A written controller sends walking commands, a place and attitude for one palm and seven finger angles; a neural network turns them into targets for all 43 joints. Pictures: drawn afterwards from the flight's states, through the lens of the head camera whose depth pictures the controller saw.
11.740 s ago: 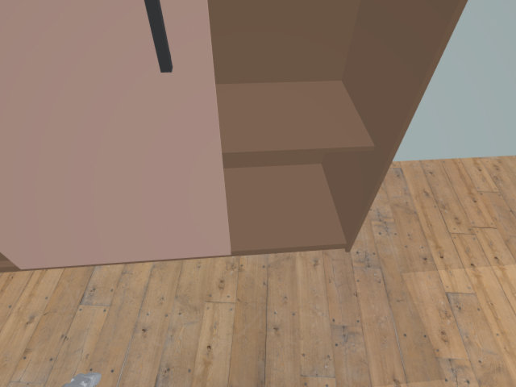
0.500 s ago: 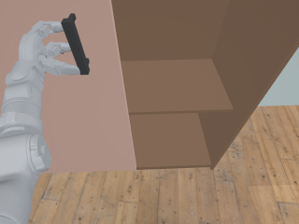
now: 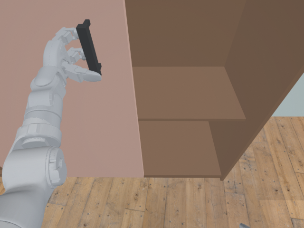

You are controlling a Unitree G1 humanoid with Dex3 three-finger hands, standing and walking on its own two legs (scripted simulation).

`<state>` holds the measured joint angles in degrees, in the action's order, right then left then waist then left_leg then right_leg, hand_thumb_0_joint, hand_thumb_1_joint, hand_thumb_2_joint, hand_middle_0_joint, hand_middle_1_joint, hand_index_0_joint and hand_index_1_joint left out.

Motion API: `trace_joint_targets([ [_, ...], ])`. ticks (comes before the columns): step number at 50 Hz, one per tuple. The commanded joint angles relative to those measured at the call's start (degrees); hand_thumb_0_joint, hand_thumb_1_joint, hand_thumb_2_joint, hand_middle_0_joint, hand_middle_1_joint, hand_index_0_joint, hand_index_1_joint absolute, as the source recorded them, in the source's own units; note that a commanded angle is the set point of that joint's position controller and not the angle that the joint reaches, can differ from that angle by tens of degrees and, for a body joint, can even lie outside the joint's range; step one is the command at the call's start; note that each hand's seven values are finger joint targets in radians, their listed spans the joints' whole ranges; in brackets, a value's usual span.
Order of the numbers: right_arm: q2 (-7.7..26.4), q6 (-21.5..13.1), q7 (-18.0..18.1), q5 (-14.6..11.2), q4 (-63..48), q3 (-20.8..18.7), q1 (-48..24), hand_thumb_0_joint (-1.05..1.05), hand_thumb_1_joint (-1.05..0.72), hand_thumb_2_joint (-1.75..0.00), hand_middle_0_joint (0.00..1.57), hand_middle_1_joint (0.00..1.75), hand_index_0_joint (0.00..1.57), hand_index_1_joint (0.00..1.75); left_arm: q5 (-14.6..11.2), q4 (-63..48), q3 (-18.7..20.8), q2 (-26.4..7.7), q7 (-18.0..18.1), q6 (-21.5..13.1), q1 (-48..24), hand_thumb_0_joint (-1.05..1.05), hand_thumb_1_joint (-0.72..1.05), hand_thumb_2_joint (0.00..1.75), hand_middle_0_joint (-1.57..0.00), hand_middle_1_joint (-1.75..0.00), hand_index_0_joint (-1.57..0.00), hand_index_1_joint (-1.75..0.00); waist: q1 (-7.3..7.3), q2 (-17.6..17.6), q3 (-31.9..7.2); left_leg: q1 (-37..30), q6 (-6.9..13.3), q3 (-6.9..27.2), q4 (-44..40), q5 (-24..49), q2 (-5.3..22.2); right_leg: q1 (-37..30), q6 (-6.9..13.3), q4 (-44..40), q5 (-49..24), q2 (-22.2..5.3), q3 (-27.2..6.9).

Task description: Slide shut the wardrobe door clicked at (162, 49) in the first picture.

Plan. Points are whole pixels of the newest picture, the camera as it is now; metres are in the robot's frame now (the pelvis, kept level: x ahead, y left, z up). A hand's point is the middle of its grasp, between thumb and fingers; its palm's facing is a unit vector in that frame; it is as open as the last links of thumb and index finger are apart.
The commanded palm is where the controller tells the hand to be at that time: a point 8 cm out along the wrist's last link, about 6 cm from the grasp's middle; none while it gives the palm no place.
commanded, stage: slide the fingers in behind the handle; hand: left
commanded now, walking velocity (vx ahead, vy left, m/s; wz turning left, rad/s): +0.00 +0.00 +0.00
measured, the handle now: (92, 50) +0.52 +0.16 +0.22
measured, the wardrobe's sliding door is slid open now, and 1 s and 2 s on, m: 0.52 0.52 0.52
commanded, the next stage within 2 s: grip the handle and tug to test in 1.04 s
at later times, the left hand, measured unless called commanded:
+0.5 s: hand (95, 59) +0.46 +0.14 +0.23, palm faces +0.04 -1.00 +0.00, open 14.1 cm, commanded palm +0.44 +0.19 +0.22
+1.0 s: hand (96, 58) +0.47 +0.14 +0.22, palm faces +0.02 -1.00 -0.01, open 14.0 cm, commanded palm +0.45 +0.19 +0.22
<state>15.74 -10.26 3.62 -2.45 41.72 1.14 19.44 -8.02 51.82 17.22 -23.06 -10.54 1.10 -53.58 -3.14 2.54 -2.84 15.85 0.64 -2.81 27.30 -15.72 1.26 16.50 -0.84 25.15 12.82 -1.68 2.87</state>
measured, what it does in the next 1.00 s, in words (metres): stands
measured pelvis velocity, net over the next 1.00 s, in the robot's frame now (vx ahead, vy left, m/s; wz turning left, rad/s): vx -0.01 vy -0.01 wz -0.01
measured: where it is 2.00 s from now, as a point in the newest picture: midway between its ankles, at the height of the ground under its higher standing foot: outside the picture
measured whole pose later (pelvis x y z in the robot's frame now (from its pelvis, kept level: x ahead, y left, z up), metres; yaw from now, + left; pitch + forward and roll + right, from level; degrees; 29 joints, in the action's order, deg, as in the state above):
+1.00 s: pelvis -0.01 -0.01 +0.00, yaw +0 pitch +4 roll +0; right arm 15.8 -9.8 3.8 -2.5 42.7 0.8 20.9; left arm -7.1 54.9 17.0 -21.8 -7.9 -0.2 -55.5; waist -4.2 2.8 -2.0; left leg 15.3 0.0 -3.0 26.4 -14.7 2.0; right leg 16.5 -0.1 24.9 12.1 -0.9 2.6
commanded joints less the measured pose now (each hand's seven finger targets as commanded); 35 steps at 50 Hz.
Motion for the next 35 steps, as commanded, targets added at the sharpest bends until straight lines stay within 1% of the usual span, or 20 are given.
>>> trace_joint_targets([
  [1,8.2,-1.6,0.8,-0.5,-5.5,-2.6,1.1,0.00,-0.90,-0.90,0.20,0.30,0.20,0.30,-0.9,-12.2,2.4,-13.3,0.3,-2.6,-29.8,0.00,-0.50,0.30,-0.30,-1.20,-0.30,-1.20,-1.27,-1.6,-17.2,-8.8,1.0,2.2,-1.7,19.6,-0.3,-5.9,2.0,-0.6,-19.4,2.0,-0.1],
  [2,8.0,-1.6,0.7,-0.5,-5.8,-2.6,1.1,0.00,-0.90,-0.90,0.20,0.30,0.20,0.30,-0.6,-13.1,2.0,-12.9,0.3,-2.6,-30.2,0.00,-0.50,0.30,-0.30,-1.20,-0.30,-1.20,-1.22,-0.8,-17.8,-9.0,1.0,2.2,-1.6,19.8,-0.4,-6.1,2.0,-0.5,-19.6,2.0,-0.2],
  [3,8.1,-1.3,0.6,-0.3,-6.1,-2.7,0.9,0.00,-0.90,-0.90,0.20,0.30,0.20,0.30,-0.3,-14.1,3.9,-15.2,0.8,-2.9,-28.4,0.00,-0.50,0.30,-0.30,-1.20,-0.30,-1.20,-0.18,-0.3,-18.5,-8.9,1.0,2.0,-1.4,20.5,-0.4,-7.8,2.3,-0.5,-20.0,1.7,-0.2],
  [5,7.5,-1.2,0.5,-0.7,-6.6,-2.5,0.0,0.00,-0.90,-0.90,0.20,0.30,0.20,0.30,-0.2,-15.6,0.2,-11.2,0.5,-2.8,-29.6,0.00,-0.50,0.30,-0.30,-1.20,-0.30,-1.20,-1.26,-0.3,-17.8,-9.7,1.1,1.9,-1.6,20.5,-0.5,-6.8,2.0,-0.6,-20.4,2.0,-0.2],
  [6,7.5,-1.2,0.6,-0.7,-6.5,-2.7,0.0,0.00,-0.90,-0.90,0.20,0.30,0.20,0.30,-0.6,-15.6,0.4,-10.9,0.6,-2.6,-29.5,0.00,-0.50,0.30,-0.30,-1.20,-0.30,-1.20,-1.34,-1.2,-18.0,-10.0,1.1,2.0,-1.5,20.3,-0.3,-6.6,2.0,-0.7,-20.2,2.1,-0.2],
  [8,7.6,-1.0,0.7,-0.6,-6.5,-2.8,0.0,0.00,-0.90,-0.90,0.20,0.30,0.20,0.30,-1.4,-15.9,0.3,-10.4,0.6,-2.4,-28.7,0.00,-0.50,0.30,-0.30,-1.20,-0.30,-1.20,-1.12,-2.5,-18.3,-10.1,1.2,2.2,-1.6,20.5,-0.3,-7.5,2.1,-0.8,-20.1,2.1,0.0],
  [10,7.6,-0.9,0.7,-0.7,-6.7,-2.6,-0.4,0.00,-0.90,-0.90,0.20,0.30,0.20,0.30,-1.3,-16.7,1.9,-12.0,0.9,-2.0,-28.1,0.00,-0.50,0.30,-0.30,-1.20,-0.30,-1.20,-0.59,-0.5,-19.1,-10.4,1.1,2.1,-1.7,20.6,-0.5,-7.8,2.1,-0.7,-20.5,2.0,-0.3],
  [14,7.2,-0.7,0.5,-0.6,-6.8,-2.6,-0.9,0.00,-0.90,-0.90,0.20,0.30,0.20,0.30,-0.9,-17.3,1.3,-10.5,1.9,-1.6,-26.9,0.00,-0.50,0.30,-0.30,-1.20,-0.30,-1.20,-0.45,-2.1,-18.2,-9.9,1.2,1.8,-1.9,20.1,-0.5,-8.1,2.0,-1.0,-20.4,2.1,-0.2],
  [15,7.2,-0.6,0.6,-0.6,-6.8,-2.5,-1.1,0.00,-0.90,-0.90,0.20,0.30,0.20,0.30,-0.9,-18.1,1.2,-10.9,2.1,-1.6,-28.0,0.00,-0.50,0.30,-0.30,-1.20,-0.30,-1.20,-0.54,-1.3,-17.8,-9.6,1.2,1.7,-2.1,19.6,-0.6,-8.2,2.0,-1.1,-20.3,2.1,-0.3],
  [16,7.1,-0.6,0.6,-0.7,-6.8,-2.5,-1.1,0.00,-0.90,-0.90,0.20,0.30,0.20,0.30,-1.0,-16.7,0.7,-9.7,2.2,-1.2,-27.4,0.00,-0.50,0.30,-0.30,-1.20,-0.30,-1.20,-0.56,-3.2,-17.2,-9.1,1.2,1.9,-2.3,19.0,-0.6,-8.1,2.0,-1.1,-19.8,2.1,-0.1],
  [18,7.3,-0.4,0.6,-0.5,-6.8,-2.4,-1.3,0.00,-0.90,-0.90,0.20,0.30,0.20,0.30,-0.7,-17.9,1.1,-10.8,2.8,-1.5,-27.9,0.00,-0.50,0.30,-0.30,-1.20,-0.30,-1.20,-0.17,-1.2,-17.4,-9.0,1.2,1.6,-2.4,18.8,-0.7,-8.9,2.2,-1.3,-19.4,1.8,-0.3],
  [20,7.0,-0.5,0.6,-0.6,-7.1,-2.5,-1.8,0.00,-0.90,-0.90,0.20,0.30,0.20,0.30,-0.5,-19.5,1.2,-10.7,3.0,-1.6,-28.3,0.00,-0.50,0.30,-0.30,-1.20,-0.30,-1.20,-0.31,-1.3,-19.0,-10.0,1.4,1.5,-2.4,18.9,-0.7,-9.2,2.0,-1.3,-20.0,2.0,-0.6],
  [23,7.0,-0.4,0.6,-0.4,-6.8,-2.4,-1.7,0.00,-0.90,-0.90,0.20,0.30,0.20,0.30,-0.6,-18.1,0.6,-9.8,3.3,-1.6,-27.6,0.00,-0.50,0.30,-0.30,-1.20,-0.30,-1.20,-0.23,-2.7,-17.6,-9.0,1.4,1.4,-2.6,18.4,-0.8,-9.9,2.1,-1.5,-19.8,1.9,-0.3],
  [25,7.0,-0.5,0.7,-0.6,-6.8,-2.4,-1.8,0.00,-0.90,-0.90,0.20,0.30,0.20,0.30,-0.7,-17.8,1.4,-10.8,3.2,-1.7,-28.2,0.00,-0.50,0.30,-0.30,-1.20,-0.30,-1.20,-0.41,-2.5,-17.9,-9.1,1.5,1.2,-2.7,17.1,-0.9,-9.3,1.9,-1.8,-19.3,2.0,-0.8],
  [26,7.0,-0.6,0.8,-0.6,-6.6,-2.4,-1.7,0.00,-0.90,-0.90,0.20,0.30,0.20,0.30,-0.5,-17.3,1.2,-10.8,3.1,-1.8,-28.9,0.00,-0.50,0.30,-0.30,-1.20,-0.30,-1.20,-0.87,-4.0,-17.4,-8.9,1.6,1.1,-2.8,16.6,-0.8,-9.1,1.7,-1.9,-19.1,2.0,-0.7],
  [27,6.8,-0.7,0.8,-0.7,-6.8,-2.4,-1.8,0.00,-0.90,-0.90,0.20,0.30,0.20,0.30,-0.6,-17.3,0.1,-9.5,2.8,-1.9,-28.9,0.00,-0.50,0.30,-0.30,-1.20,-0.30,-1.20,-0.83,-2.5,-17.3,-9.1,1.5,1.0,-2.8,16.4,-0.9,-8.7,1.8,-1.9,-18.8,2.1,-0.8],
  [28,7.0,-0.6,0.8,-0.6,-6.7,-2.4,-1.7,0.00,-0.90,-0.90,0.20,0.30,0.20,0.30,-0.6,-16.3,0.9,-10.3,2.9,-2.0,-27.8,0.00,-0.50,0.30,-0.30,-1.20,-0.30,-1.20,-0.36,-2.1,-16.6,-8.2,1.4,1.1,-2.8,15.8,-0.9,-9.2,2.0,-2.1,-17.8,1.8,-0.7],
  [30,7.1,-0.7,0.9,-0.8,-6.1,-2.3,-1.4,0.00,-0.90,-0.90,0.20,0.30,0.20,0.30,-0.6,-14.4,-0.3,-9.5,2.8,-2.0,-30.2,0.00,-0.50,0.30,-0.30,-1.20,-0.30,-1.20,-1.55,-2.4,-14.9,-7.9,1.5,0.9,-3.0,13.8,-0.9,-7.2,1.7,-2.5,-16.5,2.0,-0.9],
  [32,7.3,-1.0,1.1,-0.7,-5.9,-2.4,-0.7,0.00,-0.90,-0.90,0.20,0.30,0.20,0.30,-0.3,-12.7,1.1,-11.4,2.8,-2.2,-31.0,0.00,-0.50,0.30,-0.30,-1.20,-0.30,-1.20,-1.40,-3.2,-15.7,-7.3,1.5,1.2,-3.0,12.7,-0.9,-7.3,1.6,-2.5,-15.2,1.9,-1.1],
  [35,7.2,-1.4,1.1,-0.6,-5.6,-2.3,-0.1,0.00,-0.90,-0.90,0.20,0.30,0.20,0.30,0.0,-12.1,-0.1,-10.5,2.7,-3.3,-32.9,0.00,-0.50,0.30,-0.30,-1.20,-0.30,-1.20,-1.90,-1.8,-16.2,-7.9,1.4,1.4,-3.0,13.2,-0.9,-6.7,1.8,-2.3,-15.1,1.9,-1.0],
])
